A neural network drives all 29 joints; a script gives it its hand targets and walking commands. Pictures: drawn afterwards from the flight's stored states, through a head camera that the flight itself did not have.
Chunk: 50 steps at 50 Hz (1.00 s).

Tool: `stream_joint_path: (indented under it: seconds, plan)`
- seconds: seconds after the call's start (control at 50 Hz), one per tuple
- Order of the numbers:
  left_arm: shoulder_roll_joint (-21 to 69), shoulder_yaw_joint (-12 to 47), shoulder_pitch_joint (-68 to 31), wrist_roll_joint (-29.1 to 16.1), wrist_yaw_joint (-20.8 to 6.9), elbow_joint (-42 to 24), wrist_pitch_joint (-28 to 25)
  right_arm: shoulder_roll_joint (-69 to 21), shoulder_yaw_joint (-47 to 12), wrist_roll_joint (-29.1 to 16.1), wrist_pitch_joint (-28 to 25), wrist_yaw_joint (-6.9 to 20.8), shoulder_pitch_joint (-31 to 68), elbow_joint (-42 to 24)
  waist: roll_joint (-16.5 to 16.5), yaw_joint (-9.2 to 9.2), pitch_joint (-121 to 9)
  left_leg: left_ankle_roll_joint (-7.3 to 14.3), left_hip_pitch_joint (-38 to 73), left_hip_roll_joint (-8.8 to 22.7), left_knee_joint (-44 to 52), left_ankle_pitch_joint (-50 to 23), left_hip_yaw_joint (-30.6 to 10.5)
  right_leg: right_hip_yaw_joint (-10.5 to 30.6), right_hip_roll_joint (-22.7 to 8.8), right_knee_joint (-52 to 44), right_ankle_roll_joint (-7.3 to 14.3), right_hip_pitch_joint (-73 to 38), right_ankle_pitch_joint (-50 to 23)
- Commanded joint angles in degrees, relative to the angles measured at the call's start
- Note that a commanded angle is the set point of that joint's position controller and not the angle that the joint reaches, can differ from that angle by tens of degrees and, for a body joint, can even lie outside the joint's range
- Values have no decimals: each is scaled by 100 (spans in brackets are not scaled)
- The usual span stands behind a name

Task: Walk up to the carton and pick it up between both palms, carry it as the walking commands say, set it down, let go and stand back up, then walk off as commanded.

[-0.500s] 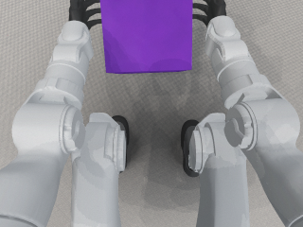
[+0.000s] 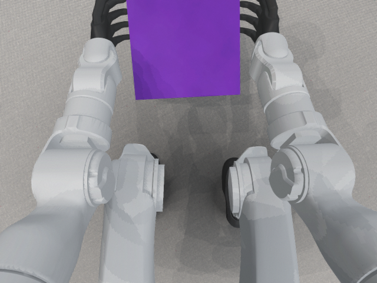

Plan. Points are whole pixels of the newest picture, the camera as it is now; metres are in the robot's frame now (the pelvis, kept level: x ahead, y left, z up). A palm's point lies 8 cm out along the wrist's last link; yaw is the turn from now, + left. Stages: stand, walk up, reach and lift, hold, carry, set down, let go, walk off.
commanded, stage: reach and lift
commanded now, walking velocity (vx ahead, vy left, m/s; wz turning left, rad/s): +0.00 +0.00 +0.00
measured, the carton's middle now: (185, 54) +0.51 +0.03 -0.24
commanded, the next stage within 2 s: none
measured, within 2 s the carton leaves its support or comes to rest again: neither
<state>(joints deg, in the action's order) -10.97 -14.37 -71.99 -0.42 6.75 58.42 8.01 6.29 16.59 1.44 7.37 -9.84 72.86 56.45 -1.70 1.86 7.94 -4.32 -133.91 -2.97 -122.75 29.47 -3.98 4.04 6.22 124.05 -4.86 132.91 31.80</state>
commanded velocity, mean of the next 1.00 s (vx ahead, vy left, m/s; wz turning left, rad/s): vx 0.00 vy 0.00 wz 0.00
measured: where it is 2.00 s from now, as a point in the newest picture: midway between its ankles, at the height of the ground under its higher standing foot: (191, 201)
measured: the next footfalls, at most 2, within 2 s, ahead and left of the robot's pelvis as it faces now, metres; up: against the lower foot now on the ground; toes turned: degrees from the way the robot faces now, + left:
none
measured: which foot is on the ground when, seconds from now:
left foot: down 0.00-1.00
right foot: down 0.00-1.00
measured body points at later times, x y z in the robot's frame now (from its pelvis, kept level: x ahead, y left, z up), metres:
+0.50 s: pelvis +0.00 +0.00 +0.03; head +0.33 +0.02 +0.34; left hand +0.52 +0.18 -0.11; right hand +0.54 -0.10 -0.09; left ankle +0.12 +0.14 -0.34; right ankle +0.11 -0.13 -0.34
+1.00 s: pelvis +0.00 +0.00 +0.08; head +0.29 +0.02 +0.42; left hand +0.50 +0.17 -0.02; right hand +0.52 -0.11 -0.01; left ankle +0.12 +0.14 -0.34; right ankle +0.11 -0.13 -0.34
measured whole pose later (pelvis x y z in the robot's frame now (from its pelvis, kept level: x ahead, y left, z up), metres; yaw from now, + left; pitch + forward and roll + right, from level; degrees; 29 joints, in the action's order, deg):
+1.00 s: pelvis +0.00 +0.00 +0.08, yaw +0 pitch +46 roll -1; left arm -0.4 -24.0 -61.2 11.5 9.0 42.6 17.2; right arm -1.9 25.1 10.9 14.3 -9.7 62.6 43.4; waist -1.4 1.1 -7.2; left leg -5.0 -125.5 -6.6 -107.5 27.6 -6.0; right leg 5.7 8.0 108.5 -5.8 123.9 30.3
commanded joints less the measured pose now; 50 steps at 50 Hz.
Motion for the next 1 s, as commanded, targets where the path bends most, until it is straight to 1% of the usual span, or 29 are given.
stream_joint_path:
  seconds: [0.0, 0.08, 0.2, 0.34, 0.48, 0.62, 0.7, 0.84, 0.98]
  plan:
    - [5165, 1736, -3595, -239, -1535, -1288, -150, -5376, -1928, -257, 20, 1501, 3254, -765, -60, 213, -6677, 279, 3462, -475, 984, -1312, 1005, -952, 384, -1094, 236, -2991, -1245]
    - [5386, 1787, -3611, -144, -1579, -1460, 19, -5581, -1989, -205, 166, 1520, 3317, -924, -75, 229, -6985, 258, 3601, -489, 1096, -1209, 1030, -985, 392, -1193, 214, -3060, -1136]
    - [5635, 1830, -3541, 1, -1622, -1600, 199, -5838, -2020, -112, 331, 1558, 3188, -920, -65, 215, -7241, 232, 3713, -511, 1240, -1188, 1050, -995, 405, -1338, 198, -3091, -1125]
    - [5855, 1978, -3397, 64, -1604, -1817, 281, -5998, -2097, -73, 406, 1586, 2947, -984, 69, 166, -7619, 186, 3951, -550, 1371, -1491, 1067, -985, 435, -1467, 189, -3233, -1411]
    - [6168, 2301, -3210, -12, -1519, -2168, 368, -6208, -2365, -118, 490, 1595, 2749, -1295, 197, 114, -8196, 154, 4387, -625, 1562, -1871, 1062, -1017, 497, -1627, 175, -3500, -1737]
    - [6348, 2177, -3005, 199, -1512, -2017, 463, -6388, -2212, 107, 600, 1649, 2418, -1118, 236, 43, -7832, 176, 4258, -684, 1890, -1570, 1019, -1005, 534, -1914, 206, -3371, -1516]
    - [6432, 2081, -2993, 286, -1502, -1919, 488, -6383, -2118, 186, 619, 1669, 2402, -1036, 272, 13, -7728, 166, 4337, -688, 2077, -1398, 1008, -1018, 535, -2090, 229, -3370, -1354]
    - [6566, 1946, -2960, 371, -1479, -1831, 577, -6427, -2020, 243, 680, 1697, 2460, -994, 258, 32, -7687, 161, 4656, -698, 2362, -1158, 995, -1045, 541, -2393, 242, -3496, -1035]
    - [6680, 1884, -2852, 426, -1525, -1824, 644, -6613, -1983, 300, 748, 1698, 2307, -961, 194, 50, -7724, 169, 4803, -727, 2574, -1193, 1020, -1003, 558, -2668, 221, -3894, -1098]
